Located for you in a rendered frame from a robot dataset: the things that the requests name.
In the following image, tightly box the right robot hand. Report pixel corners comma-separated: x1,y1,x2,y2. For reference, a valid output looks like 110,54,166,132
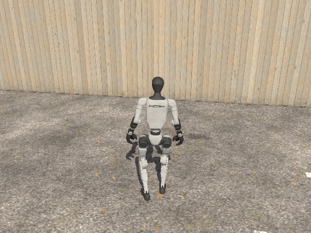
173,135,184,146

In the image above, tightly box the robot left forearm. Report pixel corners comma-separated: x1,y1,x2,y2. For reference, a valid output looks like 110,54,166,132
127,117,137,135

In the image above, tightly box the right robot foot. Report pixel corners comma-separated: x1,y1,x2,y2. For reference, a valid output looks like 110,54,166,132
159,183,166,194

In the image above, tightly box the left robot upper arm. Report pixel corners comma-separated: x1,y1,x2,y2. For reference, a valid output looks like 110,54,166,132
133,98,147,124

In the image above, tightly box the robot right forearm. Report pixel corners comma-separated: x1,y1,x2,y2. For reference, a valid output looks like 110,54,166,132
174,118,183,137

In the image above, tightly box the left robot hand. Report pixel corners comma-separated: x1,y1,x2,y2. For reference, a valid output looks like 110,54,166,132
126,134,137,144

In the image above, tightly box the right robot upper arm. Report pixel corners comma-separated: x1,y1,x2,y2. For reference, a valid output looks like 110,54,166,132
167,98,179,125

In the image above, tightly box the robot head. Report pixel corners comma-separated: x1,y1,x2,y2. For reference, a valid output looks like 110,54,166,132
149,77,165,100

